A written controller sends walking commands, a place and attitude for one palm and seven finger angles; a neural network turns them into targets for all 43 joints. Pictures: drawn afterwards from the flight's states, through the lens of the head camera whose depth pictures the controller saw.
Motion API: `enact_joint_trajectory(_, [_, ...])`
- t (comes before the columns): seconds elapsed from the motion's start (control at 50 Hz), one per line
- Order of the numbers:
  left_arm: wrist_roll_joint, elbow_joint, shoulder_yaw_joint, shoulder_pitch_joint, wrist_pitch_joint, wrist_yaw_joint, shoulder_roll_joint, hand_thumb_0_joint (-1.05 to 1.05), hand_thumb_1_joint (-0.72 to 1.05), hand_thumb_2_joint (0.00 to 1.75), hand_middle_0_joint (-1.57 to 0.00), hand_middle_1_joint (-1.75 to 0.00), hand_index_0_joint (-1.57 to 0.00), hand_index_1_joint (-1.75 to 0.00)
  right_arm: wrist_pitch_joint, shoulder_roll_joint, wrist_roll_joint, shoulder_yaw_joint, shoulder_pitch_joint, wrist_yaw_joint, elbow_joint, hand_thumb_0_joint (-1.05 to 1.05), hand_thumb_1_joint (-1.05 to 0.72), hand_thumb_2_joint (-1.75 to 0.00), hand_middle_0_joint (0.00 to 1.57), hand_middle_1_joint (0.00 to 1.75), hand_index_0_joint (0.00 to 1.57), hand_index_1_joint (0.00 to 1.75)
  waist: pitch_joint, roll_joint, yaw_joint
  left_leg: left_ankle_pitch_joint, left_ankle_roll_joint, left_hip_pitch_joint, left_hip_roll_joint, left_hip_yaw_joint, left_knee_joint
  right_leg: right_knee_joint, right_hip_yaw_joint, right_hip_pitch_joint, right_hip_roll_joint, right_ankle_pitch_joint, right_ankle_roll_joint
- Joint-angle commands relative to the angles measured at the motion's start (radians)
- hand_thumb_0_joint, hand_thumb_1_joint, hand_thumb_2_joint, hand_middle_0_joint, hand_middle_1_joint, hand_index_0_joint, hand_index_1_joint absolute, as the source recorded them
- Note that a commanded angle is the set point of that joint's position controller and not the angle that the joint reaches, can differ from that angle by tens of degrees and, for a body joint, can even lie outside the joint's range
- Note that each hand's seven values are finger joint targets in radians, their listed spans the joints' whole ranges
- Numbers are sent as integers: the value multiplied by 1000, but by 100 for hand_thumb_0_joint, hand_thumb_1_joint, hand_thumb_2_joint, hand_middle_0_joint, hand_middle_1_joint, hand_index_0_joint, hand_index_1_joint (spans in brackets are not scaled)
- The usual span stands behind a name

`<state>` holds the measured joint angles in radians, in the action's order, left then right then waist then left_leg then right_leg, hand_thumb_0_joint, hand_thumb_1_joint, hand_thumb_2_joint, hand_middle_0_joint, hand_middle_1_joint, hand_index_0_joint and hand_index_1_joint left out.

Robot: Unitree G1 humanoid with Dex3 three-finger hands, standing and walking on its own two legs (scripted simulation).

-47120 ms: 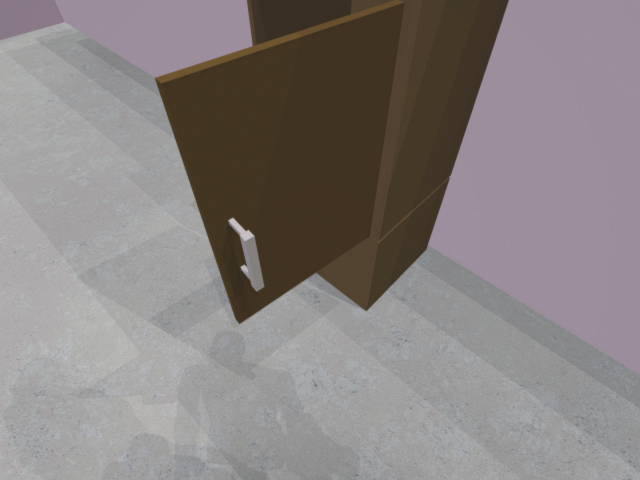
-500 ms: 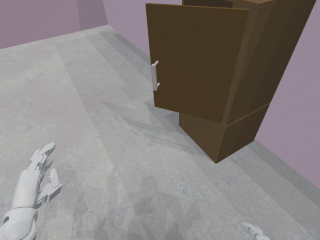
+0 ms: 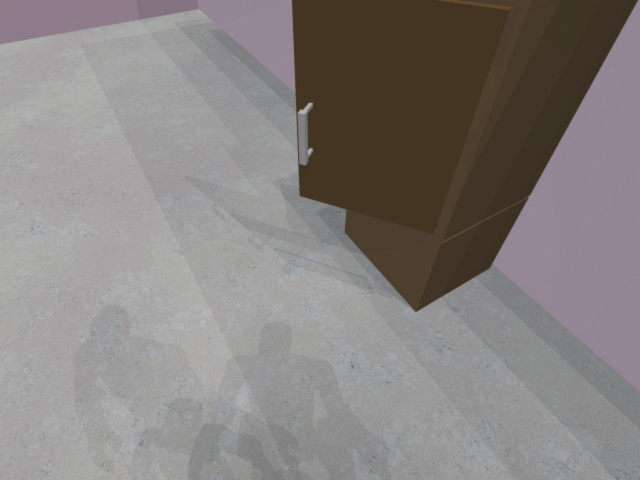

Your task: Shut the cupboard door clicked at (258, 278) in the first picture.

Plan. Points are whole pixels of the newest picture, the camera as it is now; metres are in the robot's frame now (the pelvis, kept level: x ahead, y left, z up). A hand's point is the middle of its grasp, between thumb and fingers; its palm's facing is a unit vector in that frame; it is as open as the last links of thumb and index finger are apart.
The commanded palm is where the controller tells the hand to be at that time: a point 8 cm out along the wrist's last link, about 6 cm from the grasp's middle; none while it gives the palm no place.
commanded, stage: let the arm hang, fingers relaxed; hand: left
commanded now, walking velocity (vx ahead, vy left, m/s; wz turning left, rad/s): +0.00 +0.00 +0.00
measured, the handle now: (306, 134) +0.93 +0.09 -0.10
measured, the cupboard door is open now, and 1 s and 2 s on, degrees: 36 36 36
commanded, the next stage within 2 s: look to check the result in 0.50 s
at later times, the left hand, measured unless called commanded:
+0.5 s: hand out of the picture +0.03 +0.21 -0.17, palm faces -0.02 -0.97 -0.23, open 7.4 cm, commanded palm none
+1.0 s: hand out of the picture +0.06 +0.24 -0.16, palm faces -0.03 -0.95 -0.31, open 7.4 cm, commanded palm none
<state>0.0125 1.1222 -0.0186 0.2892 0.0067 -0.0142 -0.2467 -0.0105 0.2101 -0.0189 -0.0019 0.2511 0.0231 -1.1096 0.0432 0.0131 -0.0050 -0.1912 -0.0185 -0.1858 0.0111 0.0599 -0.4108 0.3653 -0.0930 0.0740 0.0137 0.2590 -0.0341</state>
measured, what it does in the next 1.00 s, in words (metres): stands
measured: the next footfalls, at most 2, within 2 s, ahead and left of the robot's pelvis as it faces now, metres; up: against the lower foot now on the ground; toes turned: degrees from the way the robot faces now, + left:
right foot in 1.92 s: +0.10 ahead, -0.10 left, +0.00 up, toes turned +20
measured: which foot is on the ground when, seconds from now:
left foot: down 0.00-1.00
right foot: down 0.00-1.00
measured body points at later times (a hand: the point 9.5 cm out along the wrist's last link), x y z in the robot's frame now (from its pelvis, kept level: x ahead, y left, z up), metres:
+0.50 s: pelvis +0.00 +0.01 +0.00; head -0.01 +0.01 +0.45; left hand +0.03 +0.26 -0.15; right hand +0.02 -0.26 -0.15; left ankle +0.02 +0.11 -0.74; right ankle -0.03 -0.09 -0.74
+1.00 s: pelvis +0.01 +0.01 +0.00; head +0.02 +0.00 +0.45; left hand +0.06 +0.29 -0.14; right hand +0.06 -0.27 -0.14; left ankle +0.02 +0.11 -0.74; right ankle -0.03 -0.09 -0.74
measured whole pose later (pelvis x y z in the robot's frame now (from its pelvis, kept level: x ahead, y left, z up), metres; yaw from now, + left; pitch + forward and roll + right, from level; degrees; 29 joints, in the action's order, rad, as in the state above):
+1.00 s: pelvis +0.01 +0.01 +0.00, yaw -1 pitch -1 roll +0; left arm 0.02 1.13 -0.01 0.18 -0.02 -0.01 -0.29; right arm 0.00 0.28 -0.02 0.00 0.15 0.01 -1.14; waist 0.03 0.01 -0.01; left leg -0.17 -0.03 -0.13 -0.01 0.08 -0.33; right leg 0.30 -0.07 0.04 0.00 0.24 -0.02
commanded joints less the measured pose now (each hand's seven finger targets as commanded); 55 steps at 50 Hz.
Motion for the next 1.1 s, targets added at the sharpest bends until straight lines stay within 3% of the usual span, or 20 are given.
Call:
enact_joint_trajectory(0.0, [-3,-30,-18,-8,-24,-10,-115,0,90,90,-20,-30,-20,-30,19,153,5,28,0,13,34,0,-90,-90,20,30,20,30,10,-46,0,106,-21,39,111,-118,87,-103,129,70,-130,-102,-25])
enact_joint_trajectory(0.22, [0,-20,-16,-27,-26,-11,-130,0,90,90,-20,-30,-20,-30,20,164,2,29,-27,8,13,0,-90,-90,20,30,20,30,43,-18,-1,51,-17,31,105,-116,118,-119,144,95,-132,-52,-19])
enact_joint_trajectory(0.44, [1,-22,-24,-54,-28,-9,-150,0,90,90,-20,-30,-20,-30,29,187,3,31,-49,8,19,0,-90,-90,20,30,20,30,15,9,1,83,-16,39,110,-125,131,-117,144,64,-134,-85,-17])
enact_joint_trajectory(0.84, [0,-27,-25,-102,-34,-9,-205,0,90,90,-20,-30,-20,-30,31,244,7,36,-91,5,24,0,-90,-90,20,30,20,30,-26,-26,-2,187,-17,93,124,-125,127,-120,139,31,-145,-188,-13])
enact_joint_trajectory(1.08, [1,-34,-27,-126,-35,-10,-225,0,90,90,-20,-30,-20,-30,31,262,6,37,-122,4,32,0,-90,-90,20,30,20,30,-41,-13,-2,242,-13,121,127,-122,124,-121,135,13,-152,-247,-10])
